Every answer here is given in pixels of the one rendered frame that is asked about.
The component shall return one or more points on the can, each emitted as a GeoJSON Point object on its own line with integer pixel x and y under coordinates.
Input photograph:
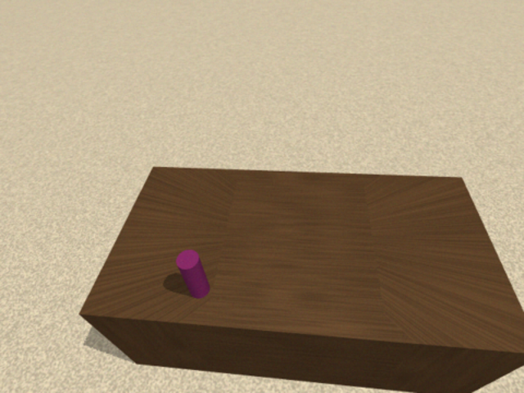
{"type": "Point", "coordinates": [189, 265]}

